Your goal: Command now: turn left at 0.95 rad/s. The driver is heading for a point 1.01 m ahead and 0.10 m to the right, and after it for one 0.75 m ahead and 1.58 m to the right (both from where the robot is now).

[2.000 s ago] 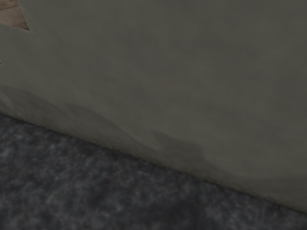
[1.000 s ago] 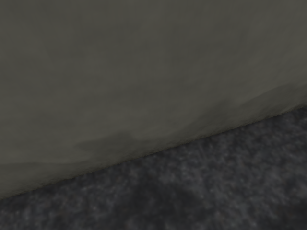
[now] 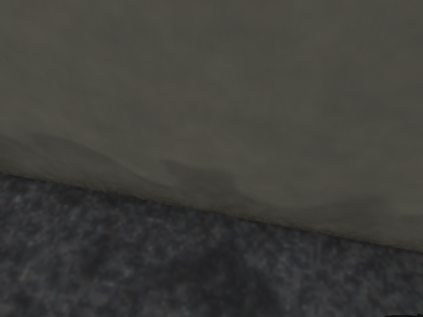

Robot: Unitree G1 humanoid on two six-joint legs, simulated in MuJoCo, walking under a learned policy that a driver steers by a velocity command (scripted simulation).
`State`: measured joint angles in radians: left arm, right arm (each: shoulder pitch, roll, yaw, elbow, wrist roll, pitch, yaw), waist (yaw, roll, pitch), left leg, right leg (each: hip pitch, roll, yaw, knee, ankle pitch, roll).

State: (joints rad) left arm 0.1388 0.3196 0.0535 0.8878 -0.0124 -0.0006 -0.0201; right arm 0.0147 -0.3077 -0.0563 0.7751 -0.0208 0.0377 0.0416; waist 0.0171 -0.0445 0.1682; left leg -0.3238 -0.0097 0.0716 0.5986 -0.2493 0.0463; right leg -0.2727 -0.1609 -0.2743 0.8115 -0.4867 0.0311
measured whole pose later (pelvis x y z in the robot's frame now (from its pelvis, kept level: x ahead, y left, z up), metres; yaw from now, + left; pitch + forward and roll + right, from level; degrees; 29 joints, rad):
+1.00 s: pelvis +0.02 +0.17 +0.01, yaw -15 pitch +0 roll +0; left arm -0.02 0.32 0.07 0.73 0.01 0.10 -0.08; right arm 0.12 -0.29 -0.03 0.84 0.01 -0.02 -0.01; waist -0.03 -0.01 0.15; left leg -0.13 0.10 0.36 0.48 -0.32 0.02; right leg -0.38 -0.06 -0.10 0.73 -0.37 -0.02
